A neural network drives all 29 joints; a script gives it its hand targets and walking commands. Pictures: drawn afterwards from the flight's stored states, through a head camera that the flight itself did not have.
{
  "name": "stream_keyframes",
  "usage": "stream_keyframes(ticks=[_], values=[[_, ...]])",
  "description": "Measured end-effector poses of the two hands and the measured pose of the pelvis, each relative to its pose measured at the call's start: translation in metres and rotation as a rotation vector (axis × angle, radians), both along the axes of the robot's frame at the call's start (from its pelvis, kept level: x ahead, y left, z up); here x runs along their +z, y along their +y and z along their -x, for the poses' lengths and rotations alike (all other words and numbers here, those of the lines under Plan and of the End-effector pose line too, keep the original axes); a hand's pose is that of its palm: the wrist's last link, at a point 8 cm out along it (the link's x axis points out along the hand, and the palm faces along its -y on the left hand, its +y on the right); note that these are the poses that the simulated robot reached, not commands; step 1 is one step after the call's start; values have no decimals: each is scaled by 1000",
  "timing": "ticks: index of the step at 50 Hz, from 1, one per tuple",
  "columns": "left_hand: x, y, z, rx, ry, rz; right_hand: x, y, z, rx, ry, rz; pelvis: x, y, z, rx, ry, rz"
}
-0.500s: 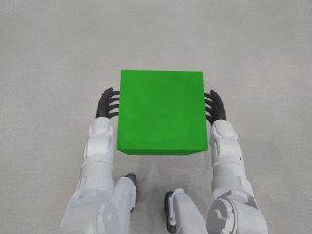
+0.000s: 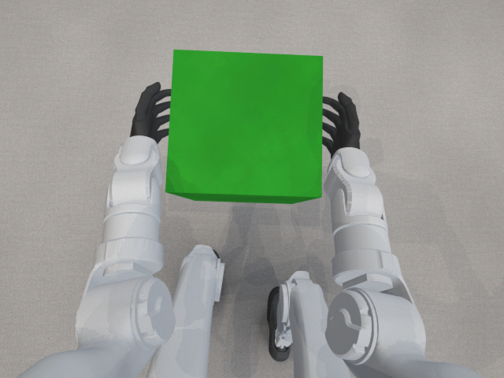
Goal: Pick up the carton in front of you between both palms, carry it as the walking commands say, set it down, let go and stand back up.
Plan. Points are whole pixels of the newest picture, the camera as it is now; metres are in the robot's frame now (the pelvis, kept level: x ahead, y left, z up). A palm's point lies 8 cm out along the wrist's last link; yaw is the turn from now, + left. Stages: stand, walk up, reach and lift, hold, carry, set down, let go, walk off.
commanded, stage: set down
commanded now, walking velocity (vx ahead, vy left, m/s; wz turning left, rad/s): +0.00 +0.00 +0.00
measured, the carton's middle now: (245, 143) +0.47 +0.08 -0.16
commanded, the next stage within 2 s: none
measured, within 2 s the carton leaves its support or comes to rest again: rests again in 1.36 s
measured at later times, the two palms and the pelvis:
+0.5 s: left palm (150, 143) +0.46 +0.26 -0.24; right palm (298, 146) +0.50 -0.03 -0.23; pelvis -0.03 +0.01 -0.12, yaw -4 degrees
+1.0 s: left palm (155, 148) +0.48 +0.29 -0.36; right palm (279, 150) +0.53 -0.01 -0.36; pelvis -0.04 +0.01 -0.19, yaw -5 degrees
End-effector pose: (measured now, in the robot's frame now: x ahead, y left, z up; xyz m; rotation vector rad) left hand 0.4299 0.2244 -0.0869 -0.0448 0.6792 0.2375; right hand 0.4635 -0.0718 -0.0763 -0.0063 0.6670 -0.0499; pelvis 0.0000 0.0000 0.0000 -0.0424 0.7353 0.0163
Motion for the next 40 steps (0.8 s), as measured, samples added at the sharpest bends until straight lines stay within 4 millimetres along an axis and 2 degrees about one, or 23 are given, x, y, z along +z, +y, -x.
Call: stream_keyframes(ticks=[17,40], values=[[-105,29,-23,12,9,-6,-106,29,-28,28,7,10,-83,10,21,-18,68,32],[-242,62,-44,28,61,-32,-246,63,-62,110,51,46,-170,10,38,-41,27,33]])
